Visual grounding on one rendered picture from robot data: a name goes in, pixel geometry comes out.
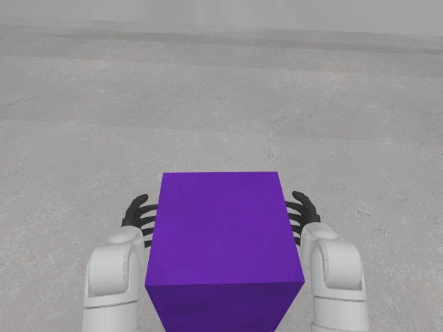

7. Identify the right robot forearm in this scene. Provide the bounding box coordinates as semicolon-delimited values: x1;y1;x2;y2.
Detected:
300;222;374;332

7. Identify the right robot hand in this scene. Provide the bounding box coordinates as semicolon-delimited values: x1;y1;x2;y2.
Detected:
285;191;320;246

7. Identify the carton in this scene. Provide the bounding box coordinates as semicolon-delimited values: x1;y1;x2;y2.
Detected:
145;172;305;332

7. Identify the left robot hand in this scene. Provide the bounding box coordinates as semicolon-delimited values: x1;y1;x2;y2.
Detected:
121;194;158;248

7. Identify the left robot forearm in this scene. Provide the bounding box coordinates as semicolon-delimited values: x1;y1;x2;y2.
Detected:
82;225;146;332

